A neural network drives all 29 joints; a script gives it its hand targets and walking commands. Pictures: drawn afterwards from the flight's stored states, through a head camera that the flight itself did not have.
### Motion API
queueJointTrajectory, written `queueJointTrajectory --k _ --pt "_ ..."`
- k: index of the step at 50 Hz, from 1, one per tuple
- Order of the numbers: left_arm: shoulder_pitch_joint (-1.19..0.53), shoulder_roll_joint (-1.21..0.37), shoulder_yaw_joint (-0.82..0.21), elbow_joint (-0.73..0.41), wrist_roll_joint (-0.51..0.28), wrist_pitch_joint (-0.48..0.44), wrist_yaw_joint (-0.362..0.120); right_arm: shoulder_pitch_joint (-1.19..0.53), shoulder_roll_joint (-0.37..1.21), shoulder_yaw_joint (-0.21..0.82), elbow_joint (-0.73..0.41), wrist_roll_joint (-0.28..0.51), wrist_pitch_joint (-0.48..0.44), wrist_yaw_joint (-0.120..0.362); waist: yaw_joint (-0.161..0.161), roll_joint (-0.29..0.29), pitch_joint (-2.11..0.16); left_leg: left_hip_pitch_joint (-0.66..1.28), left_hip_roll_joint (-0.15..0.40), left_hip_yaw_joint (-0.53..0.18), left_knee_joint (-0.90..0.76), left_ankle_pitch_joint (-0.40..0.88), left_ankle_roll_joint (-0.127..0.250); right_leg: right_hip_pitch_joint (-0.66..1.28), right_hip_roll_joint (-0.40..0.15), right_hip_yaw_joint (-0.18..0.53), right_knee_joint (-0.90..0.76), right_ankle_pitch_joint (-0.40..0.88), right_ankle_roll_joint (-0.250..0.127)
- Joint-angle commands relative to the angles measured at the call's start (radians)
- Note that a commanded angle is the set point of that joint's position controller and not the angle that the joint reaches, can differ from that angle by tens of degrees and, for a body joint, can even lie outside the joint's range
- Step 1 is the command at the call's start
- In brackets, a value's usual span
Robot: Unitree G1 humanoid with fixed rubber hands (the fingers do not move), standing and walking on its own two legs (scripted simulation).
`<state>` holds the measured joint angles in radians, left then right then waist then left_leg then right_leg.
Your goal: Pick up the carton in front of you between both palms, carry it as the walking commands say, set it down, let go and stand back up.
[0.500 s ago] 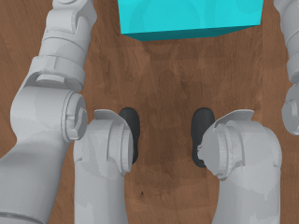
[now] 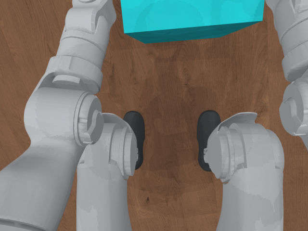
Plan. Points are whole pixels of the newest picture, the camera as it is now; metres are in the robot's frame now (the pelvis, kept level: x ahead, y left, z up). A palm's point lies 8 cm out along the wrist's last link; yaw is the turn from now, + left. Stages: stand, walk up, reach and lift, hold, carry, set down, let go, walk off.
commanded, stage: reach and lift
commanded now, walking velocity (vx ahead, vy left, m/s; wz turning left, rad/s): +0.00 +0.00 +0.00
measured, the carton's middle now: out of the picture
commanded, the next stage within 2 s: none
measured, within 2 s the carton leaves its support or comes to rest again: leaves its support in 0.26 s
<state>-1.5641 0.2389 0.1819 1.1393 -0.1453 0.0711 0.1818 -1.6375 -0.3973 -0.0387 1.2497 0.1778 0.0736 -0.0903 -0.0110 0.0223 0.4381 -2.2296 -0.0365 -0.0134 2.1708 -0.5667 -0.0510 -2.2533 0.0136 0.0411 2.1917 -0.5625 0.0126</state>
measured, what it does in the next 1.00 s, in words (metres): rises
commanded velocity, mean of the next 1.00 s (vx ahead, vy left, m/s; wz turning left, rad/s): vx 0.00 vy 0.00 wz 0.00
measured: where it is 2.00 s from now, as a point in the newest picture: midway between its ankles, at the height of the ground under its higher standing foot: (169, 150)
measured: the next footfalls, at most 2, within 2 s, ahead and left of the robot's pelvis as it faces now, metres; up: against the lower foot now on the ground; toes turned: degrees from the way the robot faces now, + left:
none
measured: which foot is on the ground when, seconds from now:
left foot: down 0.00-1.00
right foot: down 0.00-1.00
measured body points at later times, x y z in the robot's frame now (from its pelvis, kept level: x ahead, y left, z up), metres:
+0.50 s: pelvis +0.01 +0.01 +0.03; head +0.31 -0.03 +0.36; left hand +0.55 +0.11 -0.06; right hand +0.54 -0.19 -0.06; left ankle +0.12 +0.13 -0.34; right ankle +0.11 -0.12 -0.34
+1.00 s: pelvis +0.01 +0.01 +0.14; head +0.26 -0.02 +0.52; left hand +0.51 +0.12 +0.09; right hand +0.50 -0.18 +0.09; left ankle +0.12 +0.13 -0.34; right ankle +0.11 -0.12 -0.34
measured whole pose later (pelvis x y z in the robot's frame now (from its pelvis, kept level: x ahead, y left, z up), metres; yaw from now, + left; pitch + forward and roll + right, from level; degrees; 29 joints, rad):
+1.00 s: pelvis +0.01 +0.01 +0.14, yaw -3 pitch +43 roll +1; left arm -0.98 -0.07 0.49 0.58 0.22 0.42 0.06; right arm -1.02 -0.03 -0.44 0.65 -0.23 0.44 0.00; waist -0.01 0.02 -0.18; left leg -1.93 -0.06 -0.05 1.68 -0.50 -0.04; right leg -1.94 0.04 0.06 1.67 -0.47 0.04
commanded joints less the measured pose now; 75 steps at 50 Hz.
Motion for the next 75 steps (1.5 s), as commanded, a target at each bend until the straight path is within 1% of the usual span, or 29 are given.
queueJointTrajectory --k 1,2,4,6,7,9,13,15,16,17,18,20,21,23,25,27,29,32,36,41,46,51,56,61,67,75 --pt "-0.492 -0.736 -0.144 -0.154 0.054 0.044 -0.239 -0.444 0.792 0.108 -0.178 -0.035 0.041 0.243 0.002 -0.048 -1.104 0.521 -0.098 0.092 -0.110 0.228 0.020 0.525 0.074 -0.066 -0.153 0.244 0.002" --pt "-0.486 -0.788 -0.133 -0.171 0.067 0.060 -0.269 -0.430 0.850 0.100 -0.189 -0.043 0.058 0.273 0.004 -0.041 -1.091 0.501 -0.103 0.099 -0.104 0.221 0.025 0.512 0.078 -0.071 -0.152 0.239 0.000" --pt "-0.482 -0.860 -0.128 -0.202 0.085 0.089 -0.307 -0.403 0.928 0.076 -0.214 -0.062 0.085 0.316 -0.005 -0.030 -1.079 0.480 -0.105 0.100 -0.095 0.217 0.035 0.489 0.083 -0.083 -0.146 0.238 -0.008" --pt "-0.479 -0.914 -0.146 -0.236 0.077 0.107 -0.323 -0.397 0.977 0.091 -0.257 -0.050 0.099 0.337 -0.010 -0.019 -1.111 0.480 -0.102 0.101 -0.088 0.235 0.041 0.486 0.086 -0.090 -0.141 0.254 -0.015" --pt "-0.464 -0.943 -0.157 -0.246 0.063 0.111 -0.324 -0.401 0.995 0.107 -0.284 -0.040 0.105 0.341 -0.019 -0.018 -1.153 0.501 -0.102 0.102 -0.083 0.252 0.042 0.502 0.087 -0.096 -0.140 0.266 -0.016" --pt "-0.474 -1.000 -0.189 -0.284 0.025 0.116 -0.326 -0.422 1.034 0.139 -0.353 -0.012 0.110 0.342 -0.020 -0.020 -1.264 0.524 -0.103 0.103 -0.076 0.310 0.042 0.558 0.089 -0.099 -0.135 0.326 -0.019" --pt "-0.494 -1.119 -0.280 -0.406 -0.050 0.136 -0.321 -0.488 1.136 0.237 -0.573 0.041 0.126 0.320 -0.026 -0.033 -1.680 0.627 -0.113 0.121 -0.074 0.486 0.029 0.805 0.094 -0.107 -0.127 0.563 -0.010" --pt "-0.498 -1.171 -0.311 -0.478 -0.055 0.159 -0.314 -0.491 1.167 0.260 -0.664 0.041 0.149 0.309 -0.037 -0.062 -1.882 0.650 -0.120 0.127 -0.096 0.533 0.020 0.939 0.098 -0.114 -0.131 0.670 -0.001" --pt "-0.494 -1.198 -0.329 -0.511 -0.049 0.171 -0.309 -0.481 1.200 0.274 -0.700 0.030 0.160 0.297 -0.042 -0.076 -1.956 0.643 -0.126 0.134 -0.111 0.543 0.014 0.979 0.104 -0.119 -0.137 0.703 0.007" --pt "-0.494 -1.208 -0.344 -0.550 -0.044 0.181 -0.307 -0.460 1.223 0.281 -0.727 0.022 0.174 0.288 -0.043 -0.097 -2.007 0.623 -0.132 0.135 -0.124 0.539 0.013 1.028 0.107 -0.119 -0.147 0.730 0.012" --pt "-0.497 -1.210 -0.354 -0.584 -0.038 0.192 -0.308 -0.428 1.246 0.281 -0.736 0.013 0.191 0.282 -0.047 -0.105 -2.020 0.601 -0.136 0.136 -0.141 0.518 0.014 1.043 0.113 -0.119 -0.164 0.720 0.016" --pt "-0.470 -1.216 -0.356 -0.603 -0.010 0.215 -0.313 -0.350 1.288 0.259 -0.702 -0.019 0.225 0.276 -0.049 -0.094 -1.946 0.582 -0.142 0.135 -0.186 0.448 0.017 0.974 0.122 -0.123 -0.217 0.621 0.021" --pt "-0.444 -1.217 -0.342 -0.585 0.014 0.226 -0.316 -0.310 1.302 0.238 -0.662 -0.042 0.239 0.278 -0.042 -0.084 -1.874 0.576 -0.144 0.134 -0.213 0.400 0.019 0.908 0.125 -0.124 -0.248 0.545 0.021" --pt "-0.375 -1.220 -0.281 -0.503 0.080 0.248 -0.323 -0.238 1.326 0.177 -0.560 -0.096 0.262 0.291 -0.020 -0.070 -1.679 0.543 -0.142 0.126 -0.275 0.287 0.022 0.755 0.128 -0.127 -0.312 0.379 0.017" --pt "-0.315 -1.214 -0.192 -0.419 0.155 0.264 -0.328 -0.185 1.336 0.099 -0.468 -0.156 0.278 0.311 -0.002 -0.061 -1.505 0.504 -0.141 0.118 -0.336 0.190 0.028 0.635 0.130 -0.128 -0.369 0.245 0.007" --pt "-0.284 -1.198 -0.108 -0.360 0.221 0.274 -0.330 -0.170 1.329 0.024 -0.402 -0.217 0.287 0.326 0.014 -0.058 -1.399 0.486 -0.141 0.113 -0.389 0.128 0.034 0.570 0.134 -0.129 -0.417 0.162 0.001" --pt "-0.280 -1.185 -0.054 -0.337 0.262 0.277 -0.332 -0.171 1.322 -0.031 -0.368 -0.259 0.289 0.336 0.020 -0.055 -1.372 0.494 -0.142 0.112 -0.431 0.100 0.038 0.560 0.138 -0.128 -0.457 0.122 -0.001" --pt "-0.294 -1.190 -0.036 -0.348 0.280 0.278 -0.338 -0.178 1.317 -0.072 -0.362 -0.293 0.289 0.340 0.010 -0.045 -1.422 0.540 -0.143 0.110 -0.478 0.100 0.038 0.601 0.142 -0.125 -0.505 0.120 -0.003" --pt "-0.306 -1.239 -0.082 -0.385 0.260 0.293 -0.353 -0.173 1.337 -0.069 -0.396 -0.301 0.301 0.343 -0.015 -0.026 -1.534 0.618 -0.142 0.108 -0.531 0.114 0.031 0.690 0.141 -0.125 -0.560 0.137 -0.005" --pt "-0.266 -1.313 -0.170 -0.447 0.221 0.323 -0.370 -0.144 1.387 0.001 -0.481 -0.271 0.328 0.352 -0.027 -0.010 -1.681 0.747 -0.142 0.104 -0.587 0.176 0.022 0.808 0.141 -0.130 -0.613 0.198 -0.001" --pt "-0.176 -1.363 -0.255 -0.500 0.185 0.342 -0.380 -0.073 1.451 0.099 -0.561 -0.225 0.346 0.355 -0.018 -0.023 -1.742 0.842 -0.145 0.100 -0.641 0.257 0.017 0.937 0.147 -0.127 -0.660 0.293 0.010" --pt "-0.065 -1.381 -0.295 -0.508 0.173 0.343 -0.386 0.028 1.501 0.156 -0.586 -0.202 0.350 0.349 -0.001 -0.043 -1.675 0.891 -0.147 0.088 -0.712 0.277 0.017 1.031 0.150 -0.111 -0.728 0.325 0.018" --pt "0.043 -1.394 -0.303 -0.496 0.180 0.335 -0.387 0.126 1.526 0.167 -0.585 -0.213 0.342 0.336 0.002 -0.053 -1.569 0.949 -0.149 0.070 -0.797 0.273 0.021 1.108 0.151 -0.090 -0.816 0.324 0.019" --pt "0.139 -1.404 -0.309 -0.490 0.194 0.322 -0.388 0.223 1.538 0.163 -0.585 -0.237 0.328 0.325 -0.001 -0.046 -1.485 1.033 -0.149 0.051 -0.888 0.276 0.024 1.196 0.151 -0.068 -0.910 0.325 0.014" --pt "0.248 -1.417 -0.316 -0.494 0.215 0.312 -0.393 0.333 1.550 0.168 -0.592 -0.260 0.317 0.325 -0.001 -0.033 -1.383 1.160 -0.141 0.022 -1.008 0.279 0.032 1.305 0.145 -0.043 -1.026 0.319 0.003" --pt "0.394 -1.436 -0.354 -0.524 0.223 0.309 -0.399 0.471 1.570 0.215 -0.636 -0.263 0.312 0.329 0.002 -0.028 -1.280 1.364 -0.122 -0.017 -1.171 0.328 0.043 1.491 0.131 -0.012 -1.184 0.361 -0.009"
